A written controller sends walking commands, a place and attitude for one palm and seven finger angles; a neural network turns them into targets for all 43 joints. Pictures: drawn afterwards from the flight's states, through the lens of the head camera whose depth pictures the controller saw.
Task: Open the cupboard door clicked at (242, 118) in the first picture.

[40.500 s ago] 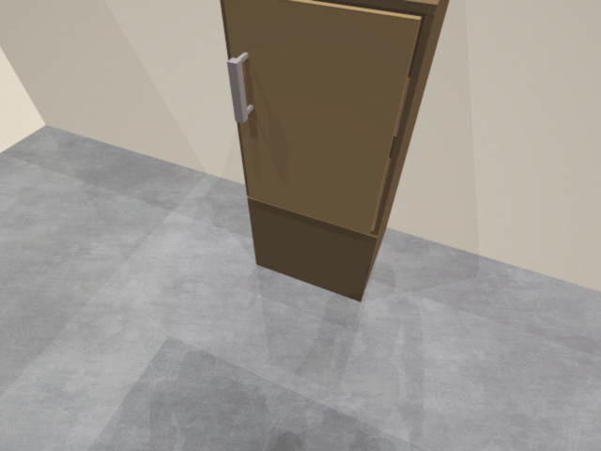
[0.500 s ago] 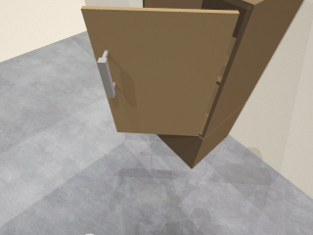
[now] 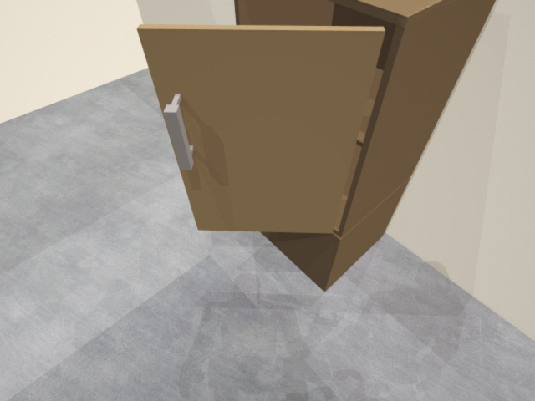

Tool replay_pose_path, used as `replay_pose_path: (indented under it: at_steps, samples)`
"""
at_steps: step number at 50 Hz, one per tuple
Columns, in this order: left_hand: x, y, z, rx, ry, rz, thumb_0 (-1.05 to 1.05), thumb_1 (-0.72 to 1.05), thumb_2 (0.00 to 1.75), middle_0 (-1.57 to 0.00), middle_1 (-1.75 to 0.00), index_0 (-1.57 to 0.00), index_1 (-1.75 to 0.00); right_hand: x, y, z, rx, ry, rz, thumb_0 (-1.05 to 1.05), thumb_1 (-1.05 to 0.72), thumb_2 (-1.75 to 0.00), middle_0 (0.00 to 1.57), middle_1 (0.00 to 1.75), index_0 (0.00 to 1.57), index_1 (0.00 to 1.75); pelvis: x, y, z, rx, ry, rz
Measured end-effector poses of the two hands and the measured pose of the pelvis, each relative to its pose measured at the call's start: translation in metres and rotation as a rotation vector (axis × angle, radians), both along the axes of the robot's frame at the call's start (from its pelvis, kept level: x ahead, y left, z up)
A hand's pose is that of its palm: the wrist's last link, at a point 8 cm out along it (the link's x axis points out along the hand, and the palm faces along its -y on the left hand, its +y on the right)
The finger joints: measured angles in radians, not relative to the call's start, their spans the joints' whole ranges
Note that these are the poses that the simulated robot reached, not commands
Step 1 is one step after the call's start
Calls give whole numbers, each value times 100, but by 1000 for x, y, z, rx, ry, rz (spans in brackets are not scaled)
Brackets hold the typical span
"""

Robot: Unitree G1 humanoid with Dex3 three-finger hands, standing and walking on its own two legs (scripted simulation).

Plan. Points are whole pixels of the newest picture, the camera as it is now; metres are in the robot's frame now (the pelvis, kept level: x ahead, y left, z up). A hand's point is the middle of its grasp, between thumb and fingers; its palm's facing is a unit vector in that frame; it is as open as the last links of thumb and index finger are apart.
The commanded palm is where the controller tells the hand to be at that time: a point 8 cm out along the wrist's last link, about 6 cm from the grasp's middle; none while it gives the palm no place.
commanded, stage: come to a stop and stand still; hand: left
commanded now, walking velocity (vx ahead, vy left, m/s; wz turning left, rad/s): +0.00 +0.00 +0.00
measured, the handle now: (182, 133) +0.60 +0.20 +0.05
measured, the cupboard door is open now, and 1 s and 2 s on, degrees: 46 46 46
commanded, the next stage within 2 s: look again from close up in 0.90 s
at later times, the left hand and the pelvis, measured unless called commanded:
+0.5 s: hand out of the picture -0.01 +0.13 -0.17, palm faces +0.03 -0.99 -0.16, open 7.3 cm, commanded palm none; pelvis +0.02 -0.03 +0.00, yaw +0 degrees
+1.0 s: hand out of the picture +0.02 +0.15 -0.18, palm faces +0.03 -0.98 -0.19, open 7.3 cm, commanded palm none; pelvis +0.03 -0.02 +0.00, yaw +0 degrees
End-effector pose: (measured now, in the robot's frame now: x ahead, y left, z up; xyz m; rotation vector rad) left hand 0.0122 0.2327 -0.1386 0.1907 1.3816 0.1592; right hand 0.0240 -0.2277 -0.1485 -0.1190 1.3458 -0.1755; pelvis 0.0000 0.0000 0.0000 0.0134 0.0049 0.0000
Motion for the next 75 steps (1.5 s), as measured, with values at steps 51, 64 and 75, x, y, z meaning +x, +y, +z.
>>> replay_pose_path:
  at_steps: [51, 64, 75]
  samples:
    - [8, -31, -7, -38, 38, 20, 1, 92, 90, -20, -30, -20, -30, 6, -10, 6, -17, 79, 16, 0, -91, -90, 20, 30, 20, 29, 32, -17, 2, 0, -5, 8]
    - [22, 38, -4, 57, -120, -16, 0, 91, 90, -20, -30, -20, -30, 54, -16, 16, -109, -160, 61, 0, -91, -90, 20, 30, 20, 30, 5, 13, -9, -12, -16, 0]
    - [19, 75, 10, 69, -214, -54, 0, 91, 90, -20, -30, -20, -30, 53, -2, 39, -130, -272, 118, 0, -90, -90, 20, 30, 20, 30, -29, 35, -3, -20, -42, -3]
